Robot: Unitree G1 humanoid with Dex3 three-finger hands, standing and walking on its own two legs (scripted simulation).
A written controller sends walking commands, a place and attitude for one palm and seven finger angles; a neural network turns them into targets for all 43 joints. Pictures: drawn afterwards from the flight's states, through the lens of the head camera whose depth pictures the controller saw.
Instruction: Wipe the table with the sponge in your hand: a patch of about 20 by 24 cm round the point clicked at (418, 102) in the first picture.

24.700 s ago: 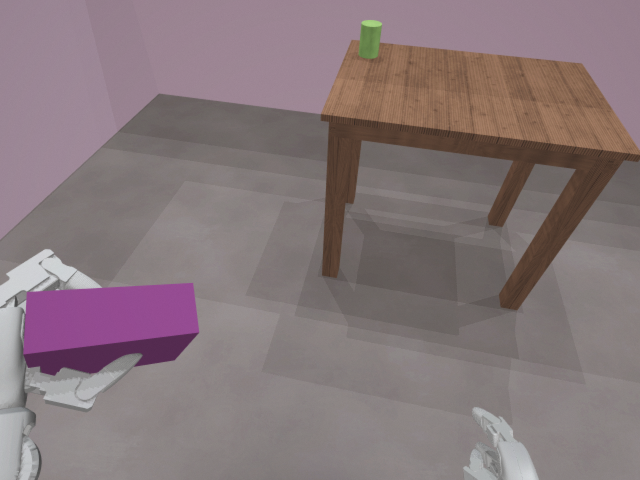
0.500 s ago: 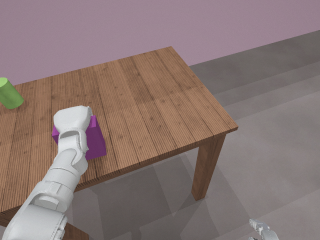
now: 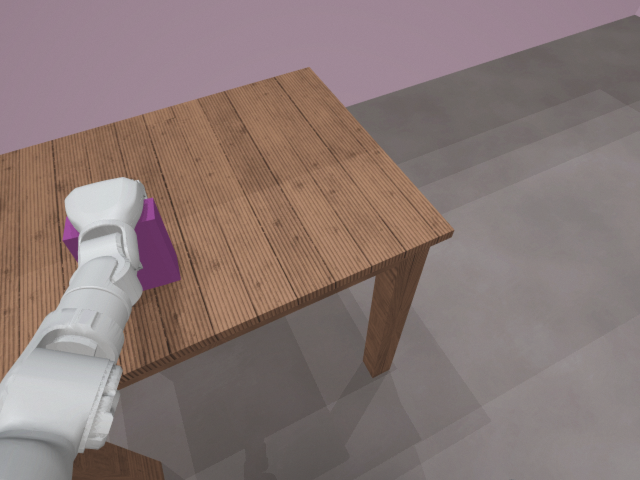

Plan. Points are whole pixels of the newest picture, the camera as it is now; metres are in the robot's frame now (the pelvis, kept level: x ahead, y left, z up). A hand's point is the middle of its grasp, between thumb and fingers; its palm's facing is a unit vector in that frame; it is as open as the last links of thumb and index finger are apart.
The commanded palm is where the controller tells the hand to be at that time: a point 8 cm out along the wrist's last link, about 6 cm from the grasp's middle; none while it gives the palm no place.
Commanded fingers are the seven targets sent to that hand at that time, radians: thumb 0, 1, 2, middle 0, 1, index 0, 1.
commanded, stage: wipe forward along the third lane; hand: left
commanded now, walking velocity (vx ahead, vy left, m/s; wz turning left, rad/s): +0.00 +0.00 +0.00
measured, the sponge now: (133, 260) +0.41 +0.29 +0.01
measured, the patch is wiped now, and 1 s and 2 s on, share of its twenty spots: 0.85 1.00 1.00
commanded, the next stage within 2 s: wipe back along the third lane in 0.58 s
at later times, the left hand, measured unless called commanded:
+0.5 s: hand (113, 206) +0.48 +0.32 +0.05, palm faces -0.12 +0.02 -0.99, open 9.1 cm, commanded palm +0.47 +0.30 +0.08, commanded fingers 0.00 0.10 1.30 -1.20 -1.60 -1.20 -1.60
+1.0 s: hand (111, 202) +0.49 +0.32 +0.05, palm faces -0.06 +0.03 -1.00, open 9.1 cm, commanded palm +0.45 +0.30 +0.08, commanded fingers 0.00 0.10 1.30 -1.20 -1.60 -1.20 -1.60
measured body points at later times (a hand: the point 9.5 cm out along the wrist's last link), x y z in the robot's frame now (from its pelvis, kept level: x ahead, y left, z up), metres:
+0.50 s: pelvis +0.02 +0.02 +0.00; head +0.10 +0.02 +0.44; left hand +0.48 +0.31 +0.11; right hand +0.05 -0.25 -0.14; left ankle +0.00 +0.15 -0.73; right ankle +0.02 -0.10 -0.73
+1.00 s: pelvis +0.03 +0.03 +0.00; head +0.10 +0.03 +0.44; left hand +0.49 +0.32 +0.11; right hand +0.06 -0.24 -0.14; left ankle +0.00 +0.15 -0.73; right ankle +0.02 -0.10 -0.73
